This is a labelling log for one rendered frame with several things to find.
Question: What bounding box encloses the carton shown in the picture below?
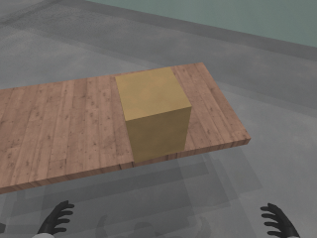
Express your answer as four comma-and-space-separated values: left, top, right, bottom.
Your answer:
115, 66, 192, 164

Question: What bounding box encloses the right robot hand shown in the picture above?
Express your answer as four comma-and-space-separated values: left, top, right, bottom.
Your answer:
261, 203, 300, 238

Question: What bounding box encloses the left robot hand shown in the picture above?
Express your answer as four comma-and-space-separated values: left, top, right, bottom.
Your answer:
37, 200, 74, 235

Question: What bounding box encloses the table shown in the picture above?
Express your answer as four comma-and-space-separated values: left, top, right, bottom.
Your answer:
0, 62, 252, 234

